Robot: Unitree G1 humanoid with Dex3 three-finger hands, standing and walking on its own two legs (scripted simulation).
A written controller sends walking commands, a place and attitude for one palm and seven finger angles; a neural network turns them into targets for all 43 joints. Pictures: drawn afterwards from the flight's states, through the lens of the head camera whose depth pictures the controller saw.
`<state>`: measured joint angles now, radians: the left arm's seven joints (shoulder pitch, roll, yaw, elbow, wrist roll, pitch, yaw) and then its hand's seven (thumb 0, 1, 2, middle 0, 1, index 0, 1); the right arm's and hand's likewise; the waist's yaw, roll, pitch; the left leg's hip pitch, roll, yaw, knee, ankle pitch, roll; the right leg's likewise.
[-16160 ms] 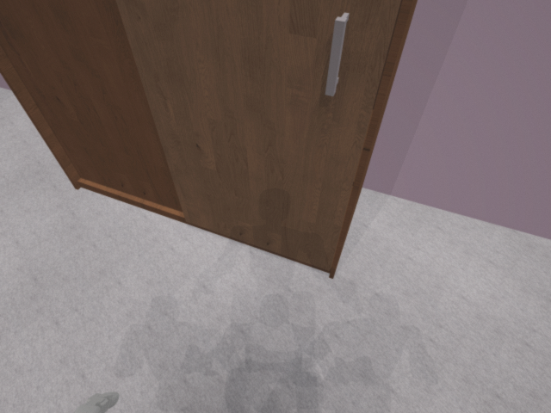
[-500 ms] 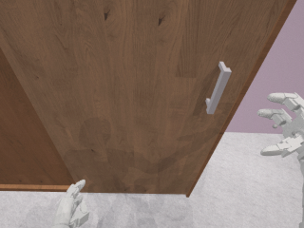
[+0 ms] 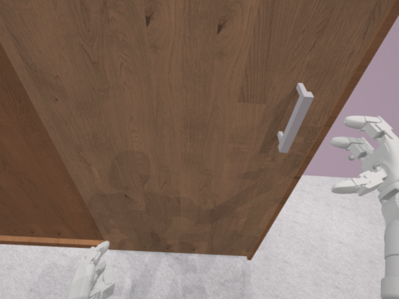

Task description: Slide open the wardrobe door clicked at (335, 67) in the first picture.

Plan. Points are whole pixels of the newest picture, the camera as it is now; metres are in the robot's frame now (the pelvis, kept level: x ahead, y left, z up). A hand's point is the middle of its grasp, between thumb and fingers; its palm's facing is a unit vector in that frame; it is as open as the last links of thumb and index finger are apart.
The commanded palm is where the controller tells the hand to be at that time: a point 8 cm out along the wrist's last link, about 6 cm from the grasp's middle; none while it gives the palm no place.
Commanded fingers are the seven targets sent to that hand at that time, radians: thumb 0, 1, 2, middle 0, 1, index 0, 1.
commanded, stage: move the hooked fingers beside the handle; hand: right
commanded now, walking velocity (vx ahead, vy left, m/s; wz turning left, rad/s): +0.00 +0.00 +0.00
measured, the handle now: (291, 119) +0.46 -0.17 +0.16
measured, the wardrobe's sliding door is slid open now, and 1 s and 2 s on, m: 0.00 0.00 0.00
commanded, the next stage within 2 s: feel for the door with the fingertips in 1.60 s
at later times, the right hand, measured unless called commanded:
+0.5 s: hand (334, 144) +0.38 -0.24 +0.16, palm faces +0.05 +1.00 -0.02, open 14.0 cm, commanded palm +0.35 -0.29 +0.16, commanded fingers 0.00 0.50 -0.30 0.30 1.20 0.30 1.20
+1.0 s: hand (326, 135) +0.41 -0.23 +0.16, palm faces +0.03 +1.00 +0.00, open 13.9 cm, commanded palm +0.37 -0.28 +0.16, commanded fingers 0.00 0.50 -0.30 0.30 1.20 0.30 1.20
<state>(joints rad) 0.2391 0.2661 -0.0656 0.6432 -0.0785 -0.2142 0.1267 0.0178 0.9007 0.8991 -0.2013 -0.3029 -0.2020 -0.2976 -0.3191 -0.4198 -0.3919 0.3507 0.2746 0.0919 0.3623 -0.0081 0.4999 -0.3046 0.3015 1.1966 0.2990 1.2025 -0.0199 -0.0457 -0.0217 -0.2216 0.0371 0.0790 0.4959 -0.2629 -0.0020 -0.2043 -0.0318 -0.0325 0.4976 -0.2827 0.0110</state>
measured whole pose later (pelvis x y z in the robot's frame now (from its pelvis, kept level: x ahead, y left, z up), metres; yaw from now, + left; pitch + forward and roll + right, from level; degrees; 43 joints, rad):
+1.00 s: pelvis +0.01 -0.01 +0.00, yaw +1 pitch +3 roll +0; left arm 0.32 0.28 -0.04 0.66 -0.08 -0.12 0.10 0.02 0.90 0.90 -0.20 -0.30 -0.20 -0.30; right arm -0.54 -0.44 -0.37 0.66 0.23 -0.01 0.33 -0.01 0.50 -0.30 0.32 1.21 0.31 1.21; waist 0.03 -0.03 -0.04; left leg -0.30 0.03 0.06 0.51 -0.27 -0.01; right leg -0.28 -0.03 -0.05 0.53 -0.30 0.00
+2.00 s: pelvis +0.01 +0.00 +0.00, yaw +1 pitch +3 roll +0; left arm 0.29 0.27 -0.05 0.65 -0.08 -0.11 0.10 0.02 0.90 0.90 -0.20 -0.30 -0.20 -0.30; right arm -0.52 -0.36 -0.31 0.56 0.23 0.03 0.26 -0.01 0.50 -0.30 0.30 1.20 0.30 1.20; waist 0.02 -0.04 -0.04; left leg -0.28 0.04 0.07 0.51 -0.27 -0.01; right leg -0.27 -0.03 -0.04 0.53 -0.30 0.00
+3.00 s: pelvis +0.00 +0.00 +0.00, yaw +1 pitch +1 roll +0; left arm 0.28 0.25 -0.04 0.64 -0.08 -0.10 0.08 0.02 0.90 0.90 -0.20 -0.30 -0.20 -0.30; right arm -0.47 -0.31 -0.27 0.47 0.22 0.04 0.20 -0.01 0.50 -0.30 0.30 1.20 0.30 1.21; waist 0.01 -0.04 -0.03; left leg -0.27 0.03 0.06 0.51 -0.26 0.00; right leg -0.24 -0.04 -0.05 0.52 -0.29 0.01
